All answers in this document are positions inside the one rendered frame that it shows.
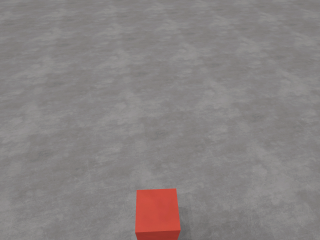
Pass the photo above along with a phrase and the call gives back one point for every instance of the carton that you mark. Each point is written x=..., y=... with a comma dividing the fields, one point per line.
x=157, y=214

